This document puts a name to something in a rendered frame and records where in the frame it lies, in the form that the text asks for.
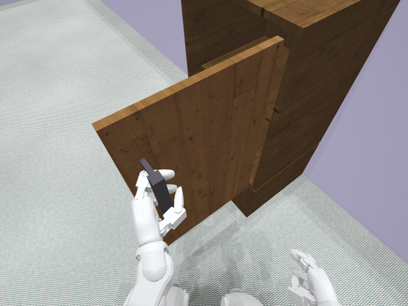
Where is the right robot hand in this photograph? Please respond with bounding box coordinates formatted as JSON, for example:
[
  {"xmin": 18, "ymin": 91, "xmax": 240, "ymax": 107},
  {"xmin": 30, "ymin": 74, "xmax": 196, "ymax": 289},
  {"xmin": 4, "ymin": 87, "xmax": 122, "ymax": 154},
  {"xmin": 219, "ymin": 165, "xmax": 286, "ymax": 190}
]
[{"xmin": 288, "ymin": 249, "xmax": 339, "ymax": 306}]

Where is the cupboard door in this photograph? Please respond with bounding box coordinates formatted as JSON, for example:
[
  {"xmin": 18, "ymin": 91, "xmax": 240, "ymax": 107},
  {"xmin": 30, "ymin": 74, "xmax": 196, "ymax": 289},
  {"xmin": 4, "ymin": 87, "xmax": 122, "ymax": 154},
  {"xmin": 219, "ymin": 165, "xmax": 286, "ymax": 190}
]
[{"xmin": 92, "ymin": 36, "xmax": 284, "ymax": 246}]

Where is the handle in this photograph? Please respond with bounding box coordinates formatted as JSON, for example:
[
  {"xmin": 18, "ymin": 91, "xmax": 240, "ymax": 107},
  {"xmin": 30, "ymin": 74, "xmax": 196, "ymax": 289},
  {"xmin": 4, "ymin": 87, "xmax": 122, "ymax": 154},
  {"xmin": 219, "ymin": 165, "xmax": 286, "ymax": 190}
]
[{"xmin": 139, "ymin": 157, "xmax": 173, "ymax": 213}]

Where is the left robot hand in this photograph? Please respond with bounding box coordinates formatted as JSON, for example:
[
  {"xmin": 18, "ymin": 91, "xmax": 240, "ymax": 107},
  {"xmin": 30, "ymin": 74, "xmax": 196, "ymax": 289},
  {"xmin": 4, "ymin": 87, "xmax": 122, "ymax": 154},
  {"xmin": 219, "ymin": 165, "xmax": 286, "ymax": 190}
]
[{"xmin": 131, "ymin": 170, "xmax": 187, "ymax": 247}]

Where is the robot left forearm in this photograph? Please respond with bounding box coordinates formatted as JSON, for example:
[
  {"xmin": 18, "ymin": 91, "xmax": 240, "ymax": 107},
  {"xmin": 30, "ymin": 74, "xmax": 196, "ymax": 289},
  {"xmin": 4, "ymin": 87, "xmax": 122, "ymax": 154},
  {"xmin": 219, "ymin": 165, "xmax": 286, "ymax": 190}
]
[{"xmin": 123, "ymin": 240, "xmax": 177, "ymax": 306}]

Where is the right robot thigh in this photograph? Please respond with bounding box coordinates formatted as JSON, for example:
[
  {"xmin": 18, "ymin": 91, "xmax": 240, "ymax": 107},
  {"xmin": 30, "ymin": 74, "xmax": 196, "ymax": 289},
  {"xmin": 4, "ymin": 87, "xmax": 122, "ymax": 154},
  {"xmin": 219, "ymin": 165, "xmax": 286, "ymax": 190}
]
[{"xmin": 221, "ymin": 292, "xmax": 263, "ymax": 306}]

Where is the robot right shin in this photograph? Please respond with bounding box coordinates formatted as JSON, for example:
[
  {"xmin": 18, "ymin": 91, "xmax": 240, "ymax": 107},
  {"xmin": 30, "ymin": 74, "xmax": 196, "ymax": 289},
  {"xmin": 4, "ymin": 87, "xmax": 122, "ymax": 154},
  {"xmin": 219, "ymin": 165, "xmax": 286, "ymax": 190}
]
[{"xmin": 229, "ymin": 289, "xmax": 242, "ymax": 295}]

